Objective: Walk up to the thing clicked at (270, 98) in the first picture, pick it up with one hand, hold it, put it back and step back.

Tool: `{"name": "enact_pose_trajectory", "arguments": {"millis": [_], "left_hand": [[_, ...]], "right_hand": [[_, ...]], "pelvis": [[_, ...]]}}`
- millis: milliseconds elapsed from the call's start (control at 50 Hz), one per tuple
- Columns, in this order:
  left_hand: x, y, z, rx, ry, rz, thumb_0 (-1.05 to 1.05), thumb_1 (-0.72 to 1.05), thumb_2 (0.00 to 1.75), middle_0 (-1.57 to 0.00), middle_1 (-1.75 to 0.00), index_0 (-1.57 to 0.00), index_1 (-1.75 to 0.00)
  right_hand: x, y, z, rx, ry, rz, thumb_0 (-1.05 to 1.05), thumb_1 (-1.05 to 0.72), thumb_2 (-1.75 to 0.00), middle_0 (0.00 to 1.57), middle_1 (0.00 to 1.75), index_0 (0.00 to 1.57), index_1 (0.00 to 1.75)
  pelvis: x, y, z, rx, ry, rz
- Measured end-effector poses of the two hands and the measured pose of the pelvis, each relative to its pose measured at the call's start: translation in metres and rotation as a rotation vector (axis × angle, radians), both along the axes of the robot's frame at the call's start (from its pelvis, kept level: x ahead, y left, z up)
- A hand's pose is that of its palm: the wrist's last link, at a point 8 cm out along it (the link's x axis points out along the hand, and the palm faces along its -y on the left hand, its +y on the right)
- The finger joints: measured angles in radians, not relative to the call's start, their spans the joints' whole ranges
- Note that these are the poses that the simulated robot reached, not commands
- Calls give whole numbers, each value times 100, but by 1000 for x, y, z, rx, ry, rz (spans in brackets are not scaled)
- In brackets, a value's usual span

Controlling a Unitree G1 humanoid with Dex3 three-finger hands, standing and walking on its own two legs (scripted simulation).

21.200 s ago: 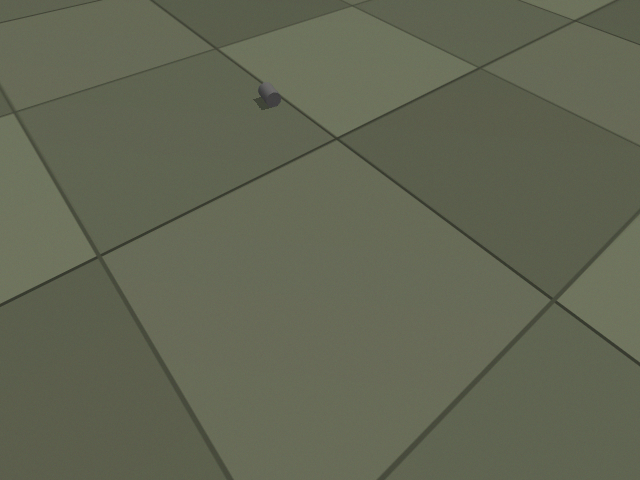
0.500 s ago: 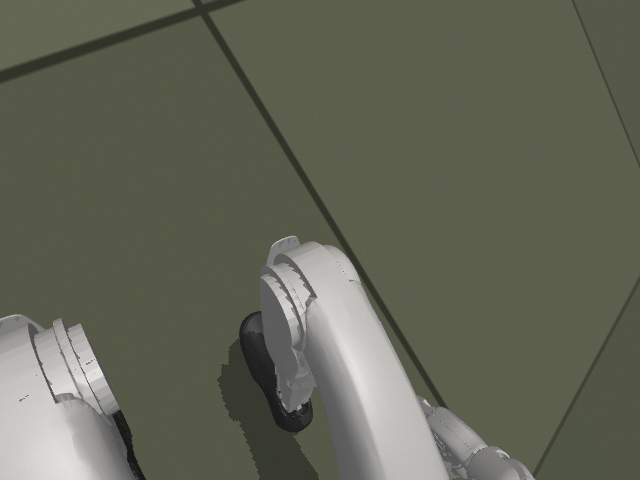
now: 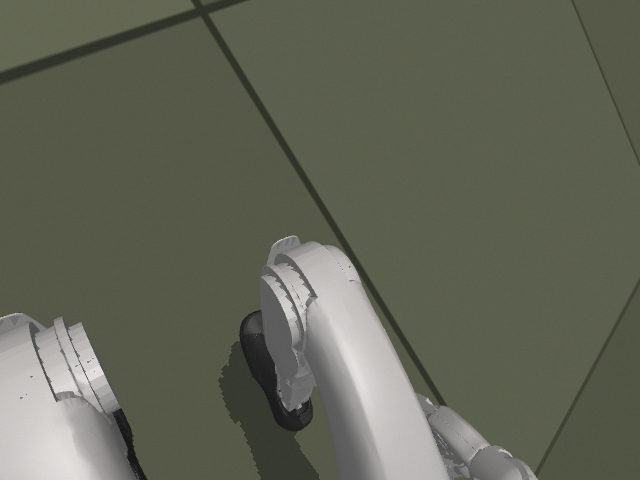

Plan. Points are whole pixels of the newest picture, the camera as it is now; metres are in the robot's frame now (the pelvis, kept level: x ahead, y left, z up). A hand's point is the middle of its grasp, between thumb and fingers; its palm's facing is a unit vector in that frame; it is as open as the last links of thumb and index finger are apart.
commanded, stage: close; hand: left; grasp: from above
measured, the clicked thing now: out of the picture +0.46 +0.34 -0.26
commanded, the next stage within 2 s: settle in 0.84 s
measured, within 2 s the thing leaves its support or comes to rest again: leaves its support in 1.24 s
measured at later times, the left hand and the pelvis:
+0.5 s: hand out of the picture +0.44 +0.33 -0.24, palm faces -0.42 -0.17 -0.89, open 11.4 cm; pelvis +0.00 +0.00 +0.00, yaw +0 degrees
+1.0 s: hand out of the picture +0.45 +0.34 -0.24, palm faces -0.43 -0.17 -0.89, open 11.3 cm; pelvis +0.00 +0.00 +0.00, yaw +0 degrees
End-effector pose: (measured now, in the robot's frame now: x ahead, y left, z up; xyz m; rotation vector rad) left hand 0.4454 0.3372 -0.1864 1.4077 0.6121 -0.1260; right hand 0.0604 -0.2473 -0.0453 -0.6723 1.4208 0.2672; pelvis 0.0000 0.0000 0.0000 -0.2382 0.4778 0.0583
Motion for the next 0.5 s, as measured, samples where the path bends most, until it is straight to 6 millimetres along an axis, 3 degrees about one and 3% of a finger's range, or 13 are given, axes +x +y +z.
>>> {"name": "enact_pose_trajectory", "arguments": {"millis": [500], "left_hand": [[3,0,2,15,-14,-8,0,-10,54,-49,-67,-52,-65]], "right_hand": [[0,1,1,6,2,14,0,-89,-90,20,30,20,30]], "pelvis": [[0,0,1,0,-1,-4]]}}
